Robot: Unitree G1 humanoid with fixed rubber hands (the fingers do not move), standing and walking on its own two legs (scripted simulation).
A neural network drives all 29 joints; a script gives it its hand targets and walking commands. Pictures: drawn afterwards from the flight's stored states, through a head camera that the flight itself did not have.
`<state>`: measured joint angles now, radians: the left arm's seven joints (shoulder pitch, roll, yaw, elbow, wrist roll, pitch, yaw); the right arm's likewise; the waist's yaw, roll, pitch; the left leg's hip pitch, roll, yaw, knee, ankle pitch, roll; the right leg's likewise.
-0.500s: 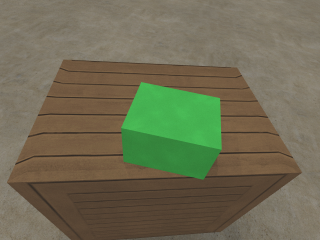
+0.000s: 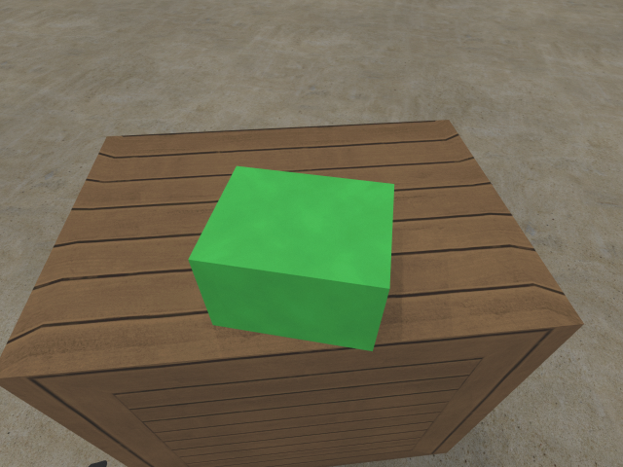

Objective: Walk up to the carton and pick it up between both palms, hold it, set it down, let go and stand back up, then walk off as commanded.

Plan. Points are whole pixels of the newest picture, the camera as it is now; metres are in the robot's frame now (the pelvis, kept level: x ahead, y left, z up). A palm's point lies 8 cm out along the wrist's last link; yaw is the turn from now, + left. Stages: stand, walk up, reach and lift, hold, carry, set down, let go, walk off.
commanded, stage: walk up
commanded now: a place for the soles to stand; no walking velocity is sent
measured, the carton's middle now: (302, 255) +0.40 +0.03 +0.06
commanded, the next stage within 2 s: reach and lift in 0.92 s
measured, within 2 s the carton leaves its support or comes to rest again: neither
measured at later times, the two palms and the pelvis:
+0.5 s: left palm out of the picture +0.10 +0.31 -0.10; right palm out of the picture +0.07 -0.30 -0.09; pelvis +0.00 +0.01 +0.00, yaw +0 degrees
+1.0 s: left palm out of the picture +0.10 +0.31 -0.10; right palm out of the picture +0.07 -0.30 -0.09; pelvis +0.00 +0.01 +0.00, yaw +0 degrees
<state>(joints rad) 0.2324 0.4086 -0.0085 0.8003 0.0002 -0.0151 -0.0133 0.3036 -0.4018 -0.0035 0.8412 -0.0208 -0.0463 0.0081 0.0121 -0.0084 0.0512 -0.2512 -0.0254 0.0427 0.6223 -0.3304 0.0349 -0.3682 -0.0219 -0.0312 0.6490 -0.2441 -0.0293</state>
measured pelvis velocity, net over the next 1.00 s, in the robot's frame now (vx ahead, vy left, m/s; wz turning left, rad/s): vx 0.00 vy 0.01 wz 0.00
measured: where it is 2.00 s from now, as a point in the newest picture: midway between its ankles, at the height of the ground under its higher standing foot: outside the picture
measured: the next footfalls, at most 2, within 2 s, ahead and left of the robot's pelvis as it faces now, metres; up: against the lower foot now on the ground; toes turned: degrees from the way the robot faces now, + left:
none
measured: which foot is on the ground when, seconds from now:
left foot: down 0.00-1.00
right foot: down 0.00-1.00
